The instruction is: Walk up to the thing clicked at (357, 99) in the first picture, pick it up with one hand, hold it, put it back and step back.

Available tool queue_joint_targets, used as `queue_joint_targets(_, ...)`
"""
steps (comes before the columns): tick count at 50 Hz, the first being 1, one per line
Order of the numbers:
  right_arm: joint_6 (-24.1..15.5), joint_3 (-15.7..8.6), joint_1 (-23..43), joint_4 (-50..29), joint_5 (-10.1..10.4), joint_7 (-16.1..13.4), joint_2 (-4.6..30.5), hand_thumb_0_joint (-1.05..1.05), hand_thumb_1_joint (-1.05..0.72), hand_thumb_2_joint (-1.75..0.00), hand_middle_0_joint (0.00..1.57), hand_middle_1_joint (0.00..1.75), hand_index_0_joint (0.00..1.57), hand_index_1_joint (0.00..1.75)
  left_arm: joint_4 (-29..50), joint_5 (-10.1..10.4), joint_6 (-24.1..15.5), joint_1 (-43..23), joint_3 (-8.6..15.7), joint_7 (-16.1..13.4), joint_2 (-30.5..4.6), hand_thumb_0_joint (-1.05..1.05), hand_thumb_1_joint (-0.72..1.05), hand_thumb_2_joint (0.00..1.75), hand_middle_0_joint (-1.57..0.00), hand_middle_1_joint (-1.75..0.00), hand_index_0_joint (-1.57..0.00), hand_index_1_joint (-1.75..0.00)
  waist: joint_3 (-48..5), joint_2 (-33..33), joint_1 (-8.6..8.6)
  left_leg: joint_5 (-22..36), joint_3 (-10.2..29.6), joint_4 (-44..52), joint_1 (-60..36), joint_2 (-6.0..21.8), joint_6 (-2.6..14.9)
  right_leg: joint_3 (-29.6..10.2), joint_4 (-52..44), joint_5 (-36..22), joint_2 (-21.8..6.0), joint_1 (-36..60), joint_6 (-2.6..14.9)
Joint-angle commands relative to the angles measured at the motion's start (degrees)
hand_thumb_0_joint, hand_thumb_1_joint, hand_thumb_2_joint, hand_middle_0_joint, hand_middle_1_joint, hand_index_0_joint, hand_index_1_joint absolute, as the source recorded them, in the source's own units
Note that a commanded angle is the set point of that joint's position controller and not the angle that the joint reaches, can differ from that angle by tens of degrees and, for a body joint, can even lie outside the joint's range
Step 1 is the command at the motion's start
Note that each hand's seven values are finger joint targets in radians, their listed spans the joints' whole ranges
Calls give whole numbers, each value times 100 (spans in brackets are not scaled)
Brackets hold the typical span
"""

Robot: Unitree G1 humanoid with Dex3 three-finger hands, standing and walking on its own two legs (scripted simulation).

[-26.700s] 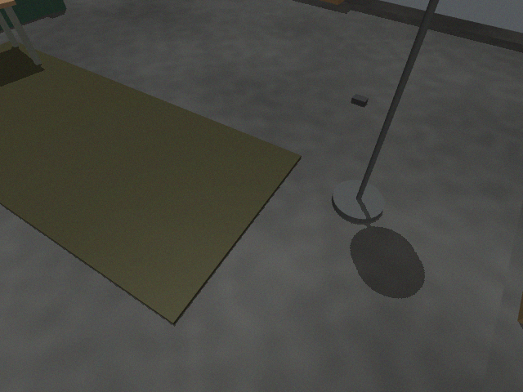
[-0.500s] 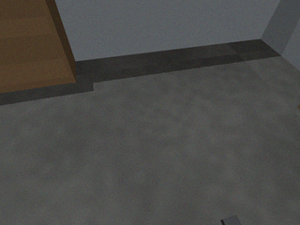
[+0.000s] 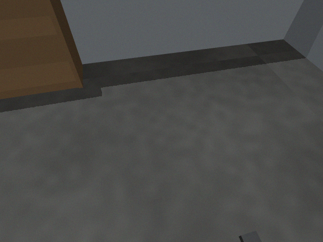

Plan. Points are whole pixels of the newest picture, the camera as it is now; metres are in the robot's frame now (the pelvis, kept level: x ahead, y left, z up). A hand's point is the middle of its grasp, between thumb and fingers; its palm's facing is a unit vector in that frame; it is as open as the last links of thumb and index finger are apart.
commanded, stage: stand
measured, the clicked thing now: (250, 239) +0.23 -0.49 -0.76
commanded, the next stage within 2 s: walk up in 0.06 s
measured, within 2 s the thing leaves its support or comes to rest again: neither
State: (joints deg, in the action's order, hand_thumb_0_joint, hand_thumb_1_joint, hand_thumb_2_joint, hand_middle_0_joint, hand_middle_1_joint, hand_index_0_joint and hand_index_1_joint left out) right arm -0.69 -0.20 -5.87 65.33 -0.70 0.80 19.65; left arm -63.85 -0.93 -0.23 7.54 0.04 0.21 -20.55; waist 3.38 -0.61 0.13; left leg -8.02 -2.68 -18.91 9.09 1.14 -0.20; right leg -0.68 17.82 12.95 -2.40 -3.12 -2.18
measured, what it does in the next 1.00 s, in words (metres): walks ahead: right foot, then left foot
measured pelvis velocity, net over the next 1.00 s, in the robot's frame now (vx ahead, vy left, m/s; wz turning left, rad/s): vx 0.32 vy -0.02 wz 0.04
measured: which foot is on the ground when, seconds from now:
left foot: down 0.00-0.32, up 0.34-0.68, down 0.70-1.00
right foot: down 0.00-0.12, up 0.14-0.28, down 0.30-0.76, up 0.78-1.00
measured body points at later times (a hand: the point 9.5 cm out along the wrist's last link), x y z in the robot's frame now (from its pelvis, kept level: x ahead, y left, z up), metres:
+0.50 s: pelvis +0.09 -0.05 +0.00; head +0.09 -0.07 +0.44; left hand +0.09 +0.29 -0.10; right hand +0.16 -0.38 -0.13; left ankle +0.14 +0.10 -0.69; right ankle +0.05 -0.16 -0.75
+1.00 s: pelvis +0.32 -0.02 -0.01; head +0.34 +0.00 +0.44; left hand +0.38 +0.31 -0.13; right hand +0.42 -0.32 -0.11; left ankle +0.32 +0.09 -0.75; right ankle +0.39 -0.18 -0.69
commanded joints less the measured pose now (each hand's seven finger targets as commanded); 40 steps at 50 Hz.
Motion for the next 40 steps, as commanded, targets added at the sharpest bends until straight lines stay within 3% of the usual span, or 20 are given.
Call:
queue_joint_targets(1, -108, -247, 201, -349, 25, -93, 1262, 0, -90, -90, 20, 30, 20, 30, 335, 31, -147, -111, 211, -80, -1184, 0, 90, 90, -20, -30, -20, -30, -524, 13, 34, 941, 579, 148, -491, 705, 120, -343, -334, -984, -576, -269, 283)
queue_joint_targets(2, -101, -257, 229, -352, 30, -100, 1288, 0, -90, -90, 20, 30, 20, 30, 338, 22, -137, -125, 219, -80, -1179, 0, 90, 90, -20, -30, -20, -30, -517, 95, 33, 817, 562, 156, -531, 685, 121, -344, -344, -911, -563, -338, 284)
queue_joint_targets(3, -166, -602, -192, -658, -70, 49, 1739, 0, -90, -90, 20, 30, 20, 30, 620, -45, -209, 148, 527, 66, -1697, 0, 90, 90, -20, -30, -20, -30, -1131, 133, 49, -2192, 656, -157, -797, 489, 495, -180, 251, 1594, -161, -305, 532)
queue_joint_targets(4, -174, -691, -414, -574, -114, 94, 1872, 0, -90, -90, 20, 30, 20, 30, 650, -117, -217, 48, 534, 115, -1630, 0, 90, 90, -20, -30, -20, -30, -777, 435, 145, -3311, 1033, 63, -612, 704, 633, -190, 697, 2326, -166, -1021, 599)
queue_joint_targets(6, -159, -797, -448, -676, -117, 136, 2004, 0, -90, -90, 20, 30, 20, 30, 839, -140, -197, -280, 535, 194, -1368, 0, 90, 90, -20, -30, -20, -30, -26, 1110, 276, -3886, 2007, 982, -557, 1551, 1074, 414, 2112, 1667, 158, -2220, 380)
queue_joint_targets(8, -215, -897, -360, -890, -154, 138, 2117, 0, -90, -90, 20, 30, 20, 30, 1001, -115, -220, -299, 583, 233, -1411, 0, 90, 90, -20, -30, -20, -30, 449, 902, 222, -3047, 2560, 1156, -407, 2176, 1583, -210, 2439, 1669, -322, -2715, 413)
queue_joint_targets(11, -226, -869, -329, -1110, -164, 198, 1915, 0, -90, -90, 20, 30, 20, 30, 957, -77, -308, 39, 639, 338, -1417, 0, 90, 90, -20, -30, -20, -30, 30, 857, 131, -2788, 1866, 932, -186, 1649, 1326, -14, 1823, 1632, -199, -1986, 405)
queue_joint_targets(14, -115, -813, 759, -1494, -129, 245, 1592, 0, -90, -90, 20, 30, 20, 30, 409, -76, -362, 1895, 786, 264, -1438, 0, 90, 90, -20, -30, -20, -30, -409, 402, -953, -2814, 404, -777, 1556, 663, 665, 623, 647, 79, 221, 877, 393)
queue_joint_targets(15, -92, -708, 813, -1631, -153, 220, 1190, 0, -90, -90, 20, 30, 20, 30, 234, -122, -362, 2586, 933, 179, -1820, 0, 90, 90, -20, -30, -20, -30, -430, -983, -1301, -3121, -267, -2504, 2853, 16, 375, -422, -15, 1176, -319, 1648, 483)
queue_joint_targets(16, -38, -629, 684, -1748, -131, 207, 1000, 0, -90, -90, 20, 30, 20, 30, 517, -204, -365, 2280, 1051, 110, -2255, 0, 90, 90, -20, -30, -20, -30, -49, -1495, -1187, -2791, 425, -3973, 3794, -578, 106, -2572, -914, 2997, -1488, 1145, 657)
queue_joint_targets(17, -23, -707, 310, -1687, -66, 178, 1303, 0, -90, -90, 20, 30, 20, 30, 927, -194, -371, 1305, 1027, 81, -2371, 0, 90, 90, -20, -30, -20, -30, 279, -761, -700, -2116, 1101, -4119, 3385, -352, 35, -3481, -1573, 3955, -2197, 89, 953)
queue_joint_targets(19, -96, -778, -147, -1394, -28, 246, 1686, 0, -90, -90, 20, 30, 20, 30, 1257, -116, -455, 516, 893, 102, -2161, 0, 90, 90, -20, -30, -20, -30, 680, -334, -184, -1433, 1222, -4142, 3149, 167, 99, -2828, -1482, 3430, -1890, -158, 1325)
queue_joint_targets(21, -118, -756, -596, -1175, 5, 266, 1622, 0, -90, -90, 20, 30, 20, 30, 1309, -25, -540, 333, 806, 93, -1806, 0, 90, 90, -20, -30, -20, -30, 581, -378, 32, -792, 1226, -3941, 2766, 170, 34, -1404, -1261, 2057, -1212, -151, 939)
queue_joint_targets(23, -127, -683, -759, -1190, -3, 317, 1469, 0, -90, -90, 20, 30, 20, 30, 1312, 6, -571, 545, 784, 101, -1704, 0, 90, 90, -20, -30, -20, -30, 533, -498, -24, -452, 1002, -3583, 2533, 205, -21, -739, -1109, 997, -1098, -161, 1038)
queue_joint_targets(32, -173, -637, 267, -1867, -96, 430, 1315, 0, -90, -90, 20, 30, 20, 30, 1457, 20, -535, 1184, 799, 102, -1845, 0, 90, 90, -20, -30, -20, -30, 403, -588, -415, -65, 13, -1454, 1831, 243, 141, 227, -257, -1954, -1153, 400, 1126)
queue_joint_targets(35, -221, -764, -647, -1677, -127, 369, 1425, 0, -90, -90, 20, 30, 20, 30, 1575, 67, -488, 1090, 743, 59, -1863, 0, 90, 90, -20, -30, -20, -30, -161, 35, 81, 61, -193, -1000, 244, 0, 463, 448, 1364, -2972, -1079, 12, 1047)
queue_joint_targets(36, -267, -887, -1569, -1482, -208, 311, 1682, 0, -90, -90, 20, 30, 20, 30, 1628, 106, -455, 1278, 648, 43, -1642, 0, 90, 90, -20, -30, -20, -30, -781, 586, 491, -171, -61, -845, -1065, -59, 747, 661, 2862, -2694, -702, -555, 845)
queue_joint_targets(38, -326, -1104, -2357, -1578, -117, 189, 2373, 0, -90, -90, 20, 30, 20, 30, 1708, 228, -418, 1689, 613, 38, -1278, 0, 90, 90, -20, -30, -20, -30, -1626, 1871, 703, -606, 4135, -86, -3053, 2048, 1641, 139, 5097, 1753, 923, -3124, 448)
queue_joint_targets(39, -314, -1141, -2044, -1677, 48, 167, 2350, 0, -90, -90, 20, 30, 20, 30, 1653, 172, -381, 1406, 615, -44, -1702, 0, 90, 90, -20, -30, -20, -30, -1564, 1298, 642, -643, 4297, 76, -2721, 2328, 1964, -450, 5594, 1969, 392, -3199, 603)
queue_joint_targets(40, -297, -1048, -1726, -1789, 131, 119, 2086, 0, -90, -90, 20, 30, 20, 30, 1683, 142, -402, 1154, 568, -14, -1743, 0, 90, 90, -20, -30, -20, -30, -1133, 725, 543, -217, 3387, 116, -1809, 2088, 1721, -635, 5681, 1579, 202, -2995, 597)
